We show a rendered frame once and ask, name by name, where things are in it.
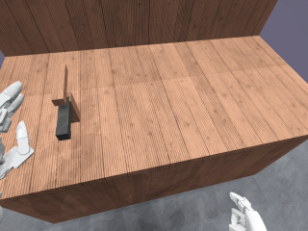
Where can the tap lever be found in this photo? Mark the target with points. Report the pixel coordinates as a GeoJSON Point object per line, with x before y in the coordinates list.
{"type": "Point", "coordinates": [63, 129]}

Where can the right robot hand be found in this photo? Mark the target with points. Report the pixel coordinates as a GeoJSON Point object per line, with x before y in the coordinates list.
{"type": "Point", "coordinates": [249, 221]}

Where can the counter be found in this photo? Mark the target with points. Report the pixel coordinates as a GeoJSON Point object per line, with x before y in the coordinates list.
{"type": "Point", "coordinates": [167, 96]}

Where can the left robot hand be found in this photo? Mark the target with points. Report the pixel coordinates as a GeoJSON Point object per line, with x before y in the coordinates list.
{"type": "Point", "coordinates": [10, 101]}

